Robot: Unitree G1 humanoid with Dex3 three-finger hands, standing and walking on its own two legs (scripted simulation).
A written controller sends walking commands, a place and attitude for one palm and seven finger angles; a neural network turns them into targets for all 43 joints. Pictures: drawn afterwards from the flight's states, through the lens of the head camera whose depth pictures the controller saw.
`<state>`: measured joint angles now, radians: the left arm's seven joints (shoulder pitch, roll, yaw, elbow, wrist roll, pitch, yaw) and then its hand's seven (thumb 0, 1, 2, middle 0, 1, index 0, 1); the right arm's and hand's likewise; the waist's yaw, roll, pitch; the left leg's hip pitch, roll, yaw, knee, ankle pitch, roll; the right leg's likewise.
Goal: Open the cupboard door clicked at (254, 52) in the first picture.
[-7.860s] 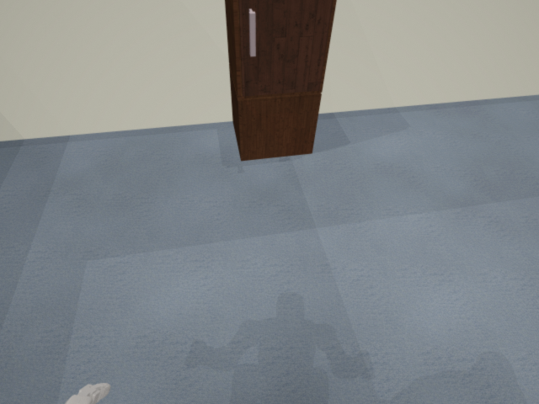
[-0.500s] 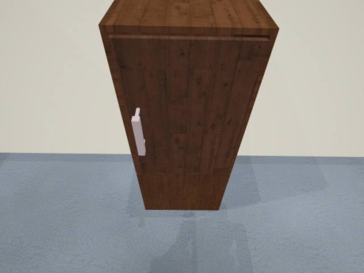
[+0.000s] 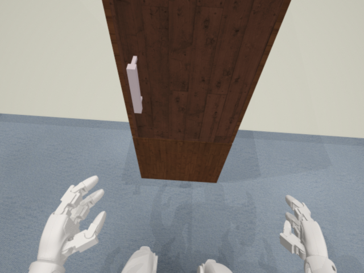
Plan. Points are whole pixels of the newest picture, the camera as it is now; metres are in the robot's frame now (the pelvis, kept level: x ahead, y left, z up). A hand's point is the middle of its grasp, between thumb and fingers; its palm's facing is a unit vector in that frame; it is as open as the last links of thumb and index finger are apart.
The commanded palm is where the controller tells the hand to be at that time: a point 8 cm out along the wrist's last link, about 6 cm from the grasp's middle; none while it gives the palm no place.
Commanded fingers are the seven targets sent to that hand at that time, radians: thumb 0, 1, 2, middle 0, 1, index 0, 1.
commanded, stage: raise the hand with hooked fingers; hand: left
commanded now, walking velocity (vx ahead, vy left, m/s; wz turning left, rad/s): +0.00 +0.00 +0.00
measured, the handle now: (136, 86) +0.60 +0.18 +0.03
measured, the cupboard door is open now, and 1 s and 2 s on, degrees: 0 0 0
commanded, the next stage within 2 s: move the hooked fingers beside the handle in 1.68 s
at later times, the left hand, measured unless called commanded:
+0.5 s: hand (61, 199) +0.24 +0.26 +0.04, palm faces +0.09 -0.99 -0.07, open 11.6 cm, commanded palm +0.22 +0.31 +0.03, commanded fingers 0.00 -0.20 0.43 -0.28 -1.00 -0.28 -1.00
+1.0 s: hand (44, 186) +0.27 +0.30 +0.04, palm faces +0.02 -1.00 -0.06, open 13.9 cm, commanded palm +0.25 +0.36 +0.04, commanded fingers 0.00 -0.50 0.30 -0.30 -1.20 -0.30 -1.20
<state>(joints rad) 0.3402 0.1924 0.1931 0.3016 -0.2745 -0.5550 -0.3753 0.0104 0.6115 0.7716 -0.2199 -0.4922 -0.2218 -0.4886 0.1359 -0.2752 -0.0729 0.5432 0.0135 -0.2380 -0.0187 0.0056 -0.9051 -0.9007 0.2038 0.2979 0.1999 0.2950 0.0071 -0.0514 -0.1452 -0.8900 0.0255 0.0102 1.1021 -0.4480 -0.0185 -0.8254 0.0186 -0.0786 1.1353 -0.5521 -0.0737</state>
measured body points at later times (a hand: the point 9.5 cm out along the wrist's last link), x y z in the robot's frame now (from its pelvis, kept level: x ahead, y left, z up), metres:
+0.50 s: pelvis +0.00 +0.03 +0.00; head +0.07 +0.05 +0.44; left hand +0.23 +0.31 +0.05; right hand +0.14 -0.21 -0.10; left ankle +0.05 +0.13 -0.65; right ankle +0.01 -0.07 -0.65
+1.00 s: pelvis +0.00 +0.05 +0.00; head +0.07 +0.07 +0.45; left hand +0.26 +0.36 +0.04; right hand +0.18 -0.19 -0.07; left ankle +0.05 +0.13 -0.65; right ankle +0.01 -0.07 -0.65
